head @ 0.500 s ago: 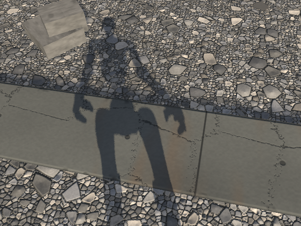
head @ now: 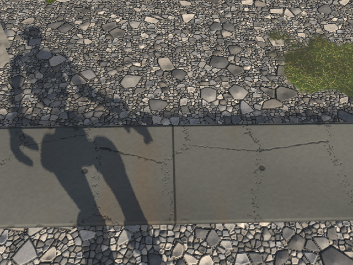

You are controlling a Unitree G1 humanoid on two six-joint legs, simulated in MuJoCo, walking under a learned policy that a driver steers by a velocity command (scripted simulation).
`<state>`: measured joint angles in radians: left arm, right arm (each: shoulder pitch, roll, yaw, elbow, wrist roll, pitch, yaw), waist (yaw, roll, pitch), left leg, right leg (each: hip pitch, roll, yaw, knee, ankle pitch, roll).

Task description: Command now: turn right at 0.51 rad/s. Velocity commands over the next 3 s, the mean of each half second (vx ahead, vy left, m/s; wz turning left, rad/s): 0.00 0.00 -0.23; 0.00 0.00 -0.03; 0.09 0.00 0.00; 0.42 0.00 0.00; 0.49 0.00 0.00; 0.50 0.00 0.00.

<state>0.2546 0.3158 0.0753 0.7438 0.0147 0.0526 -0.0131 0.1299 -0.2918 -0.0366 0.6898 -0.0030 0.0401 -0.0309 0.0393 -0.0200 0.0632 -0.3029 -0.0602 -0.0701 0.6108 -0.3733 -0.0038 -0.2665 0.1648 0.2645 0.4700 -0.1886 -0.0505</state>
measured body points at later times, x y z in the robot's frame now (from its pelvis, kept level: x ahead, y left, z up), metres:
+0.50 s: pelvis -0.01 +0.00 +0.00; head +0.01 -0.01 +0.45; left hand +0.12 +0.25 -0.12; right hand +0.05 -0.26 -0.13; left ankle +0.01 +0.11 -0.74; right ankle -0.04 -0.10 -0.74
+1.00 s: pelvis -0.01 -0.02 +0.01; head +0.00 -0.02 +0.46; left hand +0.05 +0.23 -0.14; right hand -0.01 -0.27 -0.15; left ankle +0.01 +0.11 -0.74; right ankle -0.04 -0.10 -0.74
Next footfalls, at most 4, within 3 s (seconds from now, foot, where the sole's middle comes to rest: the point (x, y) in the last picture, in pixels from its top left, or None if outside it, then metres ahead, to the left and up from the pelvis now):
0.02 left None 0.05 0.11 -0.78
0.40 right None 0.00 -0.10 -0.78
1.56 left None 0.12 0.10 -0.78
2.06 right None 0.45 -0.05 -0.78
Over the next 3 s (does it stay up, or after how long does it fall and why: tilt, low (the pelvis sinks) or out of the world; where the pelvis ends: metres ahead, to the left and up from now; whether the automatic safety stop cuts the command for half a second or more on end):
stays up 0.80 0.02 0.00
